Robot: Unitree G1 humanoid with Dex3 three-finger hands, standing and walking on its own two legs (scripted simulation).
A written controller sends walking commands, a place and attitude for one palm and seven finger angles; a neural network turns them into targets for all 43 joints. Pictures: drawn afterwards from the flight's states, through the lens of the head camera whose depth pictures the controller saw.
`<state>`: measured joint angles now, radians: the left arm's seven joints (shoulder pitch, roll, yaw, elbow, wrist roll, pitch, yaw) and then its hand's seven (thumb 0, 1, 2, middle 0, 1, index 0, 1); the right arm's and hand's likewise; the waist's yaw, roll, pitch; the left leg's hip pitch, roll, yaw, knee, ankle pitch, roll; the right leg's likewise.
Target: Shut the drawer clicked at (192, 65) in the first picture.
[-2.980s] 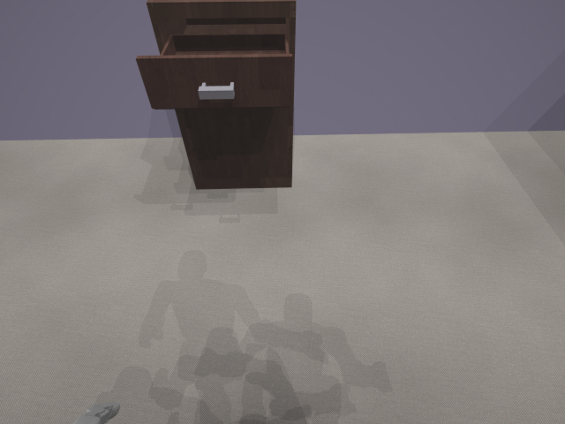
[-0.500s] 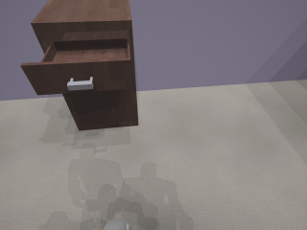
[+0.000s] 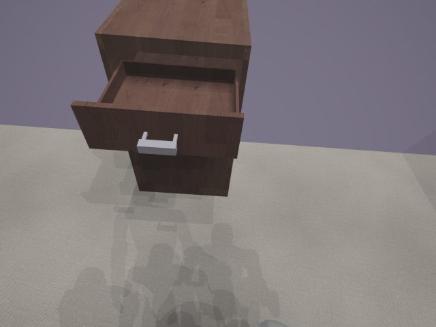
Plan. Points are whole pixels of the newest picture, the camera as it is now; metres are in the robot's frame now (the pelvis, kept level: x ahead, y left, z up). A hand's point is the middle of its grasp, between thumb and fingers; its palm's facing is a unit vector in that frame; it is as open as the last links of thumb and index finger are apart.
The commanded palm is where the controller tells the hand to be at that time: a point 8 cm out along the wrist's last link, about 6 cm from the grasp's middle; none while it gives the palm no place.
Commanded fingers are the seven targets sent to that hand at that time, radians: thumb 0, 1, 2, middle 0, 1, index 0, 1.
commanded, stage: take the last steps up to it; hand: left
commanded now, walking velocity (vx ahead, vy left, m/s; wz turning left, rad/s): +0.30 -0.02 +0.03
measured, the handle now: (159, 141) +0.56 +0.21 -0.04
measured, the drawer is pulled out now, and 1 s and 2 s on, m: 0.30 0.30 0.30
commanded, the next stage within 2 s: come to a stop and stand still in 0.66 s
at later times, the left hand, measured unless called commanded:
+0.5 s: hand (162, 319) +0.16 +0.13 -0.16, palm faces +0.10 -0.97 -0.21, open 7.2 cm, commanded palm none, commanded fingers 0.00 0.90 0.90 -0.20 -0.30 -0.20 -0.30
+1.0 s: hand (155, 270) +0.27 +0.17 -0.18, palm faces +0.08 -0.98 -0.18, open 7.4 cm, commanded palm none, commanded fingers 0.00 0.90 0.90 -0.20 -0.30 -0.20 -0.30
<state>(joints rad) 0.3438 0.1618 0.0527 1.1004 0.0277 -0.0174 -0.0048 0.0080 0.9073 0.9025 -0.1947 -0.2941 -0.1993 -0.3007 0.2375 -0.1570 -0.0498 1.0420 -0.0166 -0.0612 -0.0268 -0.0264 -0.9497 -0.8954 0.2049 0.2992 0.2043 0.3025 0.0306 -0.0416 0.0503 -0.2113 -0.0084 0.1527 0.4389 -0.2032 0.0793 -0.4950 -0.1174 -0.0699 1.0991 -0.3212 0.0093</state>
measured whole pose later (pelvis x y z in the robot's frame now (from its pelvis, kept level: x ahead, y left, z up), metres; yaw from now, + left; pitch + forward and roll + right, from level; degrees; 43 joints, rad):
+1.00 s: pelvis +0.26 -0.01 +0.00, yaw +1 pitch -1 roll +1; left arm 0.25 0.17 0.05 1.08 0.02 0.02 0.03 0.00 0.91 0.90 -0.19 -0.29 -0.20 -0.30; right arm 0.16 -0.14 -0.03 1.05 -0.02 -0.01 -0.05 -0.02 -0.95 -0.90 0.21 0.30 0.20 0.30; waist 0.02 -0.05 0.06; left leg -0.23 0.02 0.17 0.44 -0.18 0.04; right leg -0.39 -0.07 -0.04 0.85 -0.39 0.03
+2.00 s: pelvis +0.19 -0.05 +0.00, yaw +0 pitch +0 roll +3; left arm 0.32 0.15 0.04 1.12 0.02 0.02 0.00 0.01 0.91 0.90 -0.19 -0.29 -0.20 -0.30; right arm 0.37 -0.09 -0.01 1.13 -0.03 0.00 -0.04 0.00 -0.90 -0.90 0.20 0.30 0.20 0.30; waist -0.01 -0.04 0.00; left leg -0.12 -0.01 0.03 0.36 -0.24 -0.01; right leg -0.32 -0.04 -0.03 0.65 -0.34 0.01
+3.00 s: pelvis +0.23 -0.02 -0.01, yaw +1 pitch +0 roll +0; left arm 0.39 0.12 0.03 1.10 0.03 0.00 0.02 0.01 0.91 0.90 -0.20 -0.29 -0.20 -0.30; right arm 0.41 -0.13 0.01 1.11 -0.03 -0.03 -0.03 0.00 -0.91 -0.90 0.20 0.30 0.20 0.30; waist -0.01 -0.01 0.00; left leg -0.18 -0.05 0.11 0.49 -0.31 0.09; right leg -0.30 -0.05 -0.07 0.81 -0.47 -0.06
